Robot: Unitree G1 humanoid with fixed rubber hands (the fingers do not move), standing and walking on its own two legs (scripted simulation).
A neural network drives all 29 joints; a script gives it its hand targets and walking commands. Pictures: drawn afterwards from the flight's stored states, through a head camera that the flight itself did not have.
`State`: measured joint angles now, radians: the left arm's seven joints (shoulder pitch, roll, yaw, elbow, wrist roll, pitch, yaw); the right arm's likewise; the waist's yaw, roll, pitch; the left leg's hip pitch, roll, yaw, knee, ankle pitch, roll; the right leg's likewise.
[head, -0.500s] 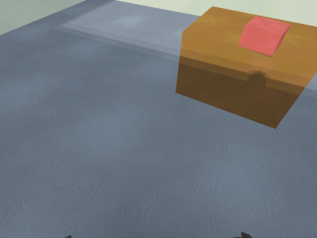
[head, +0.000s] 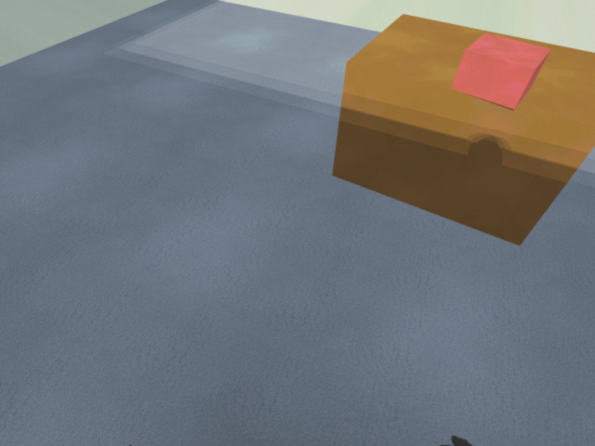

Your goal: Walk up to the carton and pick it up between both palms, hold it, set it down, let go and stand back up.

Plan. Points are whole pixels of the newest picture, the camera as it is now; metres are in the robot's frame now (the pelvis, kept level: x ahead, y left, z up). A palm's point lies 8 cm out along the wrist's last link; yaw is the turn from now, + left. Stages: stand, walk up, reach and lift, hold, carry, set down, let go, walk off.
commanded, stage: stand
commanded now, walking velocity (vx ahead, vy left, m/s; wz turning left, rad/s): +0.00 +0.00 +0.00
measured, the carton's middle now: (499, 69) +1.36 -0.78 -0.09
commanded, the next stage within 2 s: none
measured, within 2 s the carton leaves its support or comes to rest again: neither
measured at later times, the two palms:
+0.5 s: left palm out of the picture +0.09 +0.25 -0.10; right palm out of the picture +0.10 -0.25 -0.11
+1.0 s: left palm out of the picture +0.08 +0.25 -0.11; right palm out of the picture +0.09 -0.25 -0.11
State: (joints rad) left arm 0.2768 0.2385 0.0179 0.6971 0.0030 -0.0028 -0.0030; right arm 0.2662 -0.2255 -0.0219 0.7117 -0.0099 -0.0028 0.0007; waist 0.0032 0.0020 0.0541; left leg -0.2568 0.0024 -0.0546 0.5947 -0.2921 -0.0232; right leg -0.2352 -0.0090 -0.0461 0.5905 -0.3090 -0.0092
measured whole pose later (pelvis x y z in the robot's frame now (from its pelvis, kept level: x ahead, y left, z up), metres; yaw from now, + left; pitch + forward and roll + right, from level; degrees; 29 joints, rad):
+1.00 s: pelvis +0.00 +0.00 +0.00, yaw +1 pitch -3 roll +0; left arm 0.29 0.24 0.01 0.75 0.00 0.00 0.00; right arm 0.27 -0.23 -0.02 0.77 -0.01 0.00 -0.01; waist 0.00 0.00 0.05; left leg -0.24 0.00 -0.07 0.57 -0.28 -0.03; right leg -0.21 -0.01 -0.06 0.56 -0.30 -0.01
